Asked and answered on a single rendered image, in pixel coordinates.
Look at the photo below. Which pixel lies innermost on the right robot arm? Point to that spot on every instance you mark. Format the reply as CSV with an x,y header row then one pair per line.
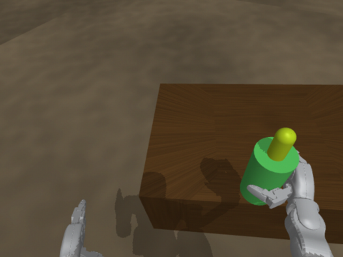
x,y
306,229

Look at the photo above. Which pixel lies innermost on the right robot hand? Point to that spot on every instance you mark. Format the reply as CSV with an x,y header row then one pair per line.
x,y
300,184

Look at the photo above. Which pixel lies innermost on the left robot hand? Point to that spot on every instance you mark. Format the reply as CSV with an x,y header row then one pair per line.
x,y
73,240

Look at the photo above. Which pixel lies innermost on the bottle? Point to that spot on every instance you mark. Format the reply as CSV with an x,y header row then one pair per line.
x,y
271,163

